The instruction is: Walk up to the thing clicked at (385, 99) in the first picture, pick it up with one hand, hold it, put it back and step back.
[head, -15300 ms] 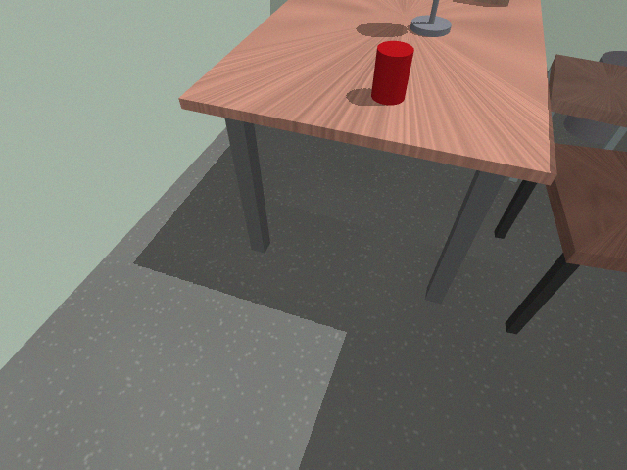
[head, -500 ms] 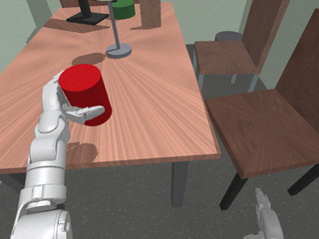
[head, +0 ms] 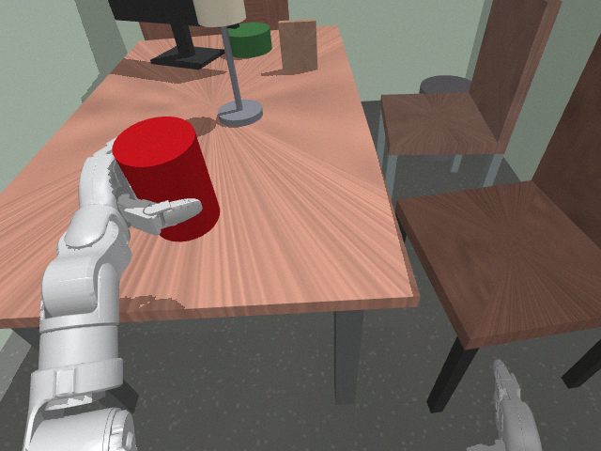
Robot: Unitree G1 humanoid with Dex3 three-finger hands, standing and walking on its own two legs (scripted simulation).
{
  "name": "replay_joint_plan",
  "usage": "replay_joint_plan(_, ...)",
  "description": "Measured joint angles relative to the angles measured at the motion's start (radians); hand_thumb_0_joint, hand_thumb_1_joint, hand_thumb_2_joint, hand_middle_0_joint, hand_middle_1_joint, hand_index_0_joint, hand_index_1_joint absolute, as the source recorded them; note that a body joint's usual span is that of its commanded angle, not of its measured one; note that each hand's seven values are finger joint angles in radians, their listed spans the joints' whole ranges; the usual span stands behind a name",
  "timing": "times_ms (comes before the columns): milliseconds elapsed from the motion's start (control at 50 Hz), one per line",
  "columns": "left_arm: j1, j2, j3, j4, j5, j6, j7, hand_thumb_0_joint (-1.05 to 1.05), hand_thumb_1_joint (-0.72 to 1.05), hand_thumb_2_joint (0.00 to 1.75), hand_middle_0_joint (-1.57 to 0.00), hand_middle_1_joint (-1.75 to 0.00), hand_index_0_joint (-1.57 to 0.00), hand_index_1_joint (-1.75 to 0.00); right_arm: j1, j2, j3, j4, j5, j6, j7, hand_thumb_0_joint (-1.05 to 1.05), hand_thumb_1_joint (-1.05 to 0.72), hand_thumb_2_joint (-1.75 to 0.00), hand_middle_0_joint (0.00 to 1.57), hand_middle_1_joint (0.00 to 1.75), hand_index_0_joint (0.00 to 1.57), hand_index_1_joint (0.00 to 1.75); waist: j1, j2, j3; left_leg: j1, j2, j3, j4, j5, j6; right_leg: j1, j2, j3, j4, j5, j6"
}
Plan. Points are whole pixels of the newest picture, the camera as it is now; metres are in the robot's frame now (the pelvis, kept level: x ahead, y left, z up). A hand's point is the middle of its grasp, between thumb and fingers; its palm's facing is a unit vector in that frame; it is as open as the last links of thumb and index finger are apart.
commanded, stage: lift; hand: left
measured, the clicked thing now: (172, 182) +0.37 +0.16 +0.22
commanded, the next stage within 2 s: hold in 0.24 s
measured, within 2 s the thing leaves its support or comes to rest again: neither
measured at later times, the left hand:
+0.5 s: hand (148, 174) +0.36 +0.18 +0.24, palm faces +0.16 -0.99 -0.03, open 11.8 cm
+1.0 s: hand (137, 167) +0.34 +0.18 +0.26, palm faces +0.15 -0.99 -0.02, open 11.8 cm
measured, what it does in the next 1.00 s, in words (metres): stands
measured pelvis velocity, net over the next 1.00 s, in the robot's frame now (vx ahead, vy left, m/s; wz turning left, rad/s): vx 0.00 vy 0.01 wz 0.00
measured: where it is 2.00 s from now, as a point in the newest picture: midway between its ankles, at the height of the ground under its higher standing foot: outside the picture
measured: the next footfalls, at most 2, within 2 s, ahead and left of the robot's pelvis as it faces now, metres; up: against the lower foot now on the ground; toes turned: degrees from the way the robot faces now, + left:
none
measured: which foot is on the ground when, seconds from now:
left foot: down 0.00-1.00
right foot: down 0.00-1.00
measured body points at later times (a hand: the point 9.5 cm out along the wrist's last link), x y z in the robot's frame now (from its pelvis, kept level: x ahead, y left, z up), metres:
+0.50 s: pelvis +0.00 +0.00 +0.00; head -0.03 -0.03 +0.45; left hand +0.35 +0.23 +0.25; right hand +0.18 -0.25 -0.06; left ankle +0.05 +0.13 -0.73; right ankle -0.03 -0.13 -0.73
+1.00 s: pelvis +0.00 +0.01 +0.00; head -0.04 -0.03 +0.45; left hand +0.33 +0.23 +0.27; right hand +0.17 -0.25 -0.07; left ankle +0.05 +0.13 -0.73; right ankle -0.03 -0.13 -0.73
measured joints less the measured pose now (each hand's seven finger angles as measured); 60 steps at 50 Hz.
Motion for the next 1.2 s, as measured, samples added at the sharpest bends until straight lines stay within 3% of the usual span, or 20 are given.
replay_joint_plan(580,-0.012,0.014,0.014,-0.135,-0.026,0.156,-0.020,-0.03,-0.61,0.88,-0.60,-1.01,-0.67,-1.07,-0.008,0.001,0.001,0.031,0.007,-0.055,-0.006,-0.01,0.50,-0.07,0.05,0.05,0.05,0.05,0.014,0.004,-0.008,0.024,-0.007,-0.001,-0.005,-0.004,0.005,0.030,-0.007,-0.003,-0.014,0.000,0.006)
replay_joint_plan(1200,-0.028,0.008,0.023,-0.219,-0.048,0.267,0.006,-0.03,-0.61,0.87,-0.61,-1.01,-0.67,-1.07,-0.013,0.001,-0.011,0.047,0.027,-0.058,0.024,-0.01,0.50,-0.07,0.05,0.05,0.05,0.05,0.027,0.014,-0.015,0.019,-0.009,-0.001,-0.001,0.007,0.008,0.021,-0.008,-0.002,-0.002,0.006,0.007)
